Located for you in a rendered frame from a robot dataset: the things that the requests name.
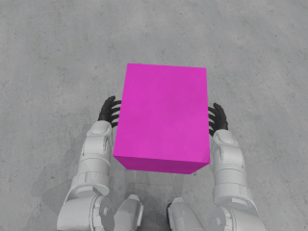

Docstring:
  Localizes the robot left hand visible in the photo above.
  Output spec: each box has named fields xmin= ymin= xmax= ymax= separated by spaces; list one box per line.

xmin=97 ymin=95 xmax=121 ymax=128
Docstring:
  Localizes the right robot thigh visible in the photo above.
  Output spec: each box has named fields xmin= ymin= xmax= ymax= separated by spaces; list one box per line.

xmin=167 ymin=202 xmax=206 ymax=231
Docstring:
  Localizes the robot left upper arm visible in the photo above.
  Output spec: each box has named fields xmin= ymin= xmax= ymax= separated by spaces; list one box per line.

xmin=46 ymin=194 xmax=116 ymax=231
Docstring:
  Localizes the carton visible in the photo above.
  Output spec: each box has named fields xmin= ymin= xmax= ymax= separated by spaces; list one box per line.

xmin=113 ymin=63 xmax=211 ymax=174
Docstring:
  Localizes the robot right hand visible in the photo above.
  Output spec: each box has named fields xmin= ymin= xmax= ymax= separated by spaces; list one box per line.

xmin=208 ymin=103 xmax=228 ymax=136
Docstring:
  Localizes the robot right upper arm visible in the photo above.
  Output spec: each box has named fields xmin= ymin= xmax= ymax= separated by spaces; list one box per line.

xmin=207 ymin=205 xmax=266 ymax=231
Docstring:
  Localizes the left robot thigh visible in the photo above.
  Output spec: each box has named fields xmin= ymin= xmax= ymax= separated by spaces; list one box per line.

xmin=114 ymin=198 xmax=144 ymax=231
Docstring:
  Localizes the robot left forearm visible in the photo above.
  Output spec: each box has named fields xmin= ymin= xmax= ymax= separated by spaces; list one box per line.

xmin=57 ymin=120 xmax=114 ymax=230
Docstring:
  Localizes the robot thigh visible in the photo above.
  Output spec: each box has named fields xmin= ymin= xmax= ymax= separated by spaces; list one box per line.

xmin=167 ymin=202 xmax=206 ymax=231
xmin=114 ymin=198 xmax=144 ymax=231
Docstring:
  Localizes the robot right forearm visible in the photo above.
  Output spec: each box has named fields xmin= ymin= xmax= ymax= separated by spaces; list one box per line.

xmin=210 ymin=129 xmax=263 ymax=222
